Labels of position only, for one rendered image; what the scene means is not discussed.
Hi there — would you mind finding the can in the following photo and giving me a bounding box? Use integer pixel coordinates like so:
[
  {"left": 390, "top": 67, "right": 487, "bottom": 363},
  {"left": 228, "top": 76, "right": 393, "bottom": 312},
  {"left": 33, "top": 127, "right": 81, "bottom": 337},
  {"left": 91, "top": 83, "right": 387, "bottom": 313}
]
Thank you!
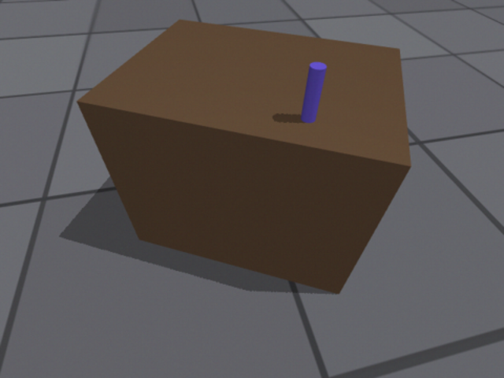
[{"left": 301, "top": 62, "right": 327, "bottom": 123}]

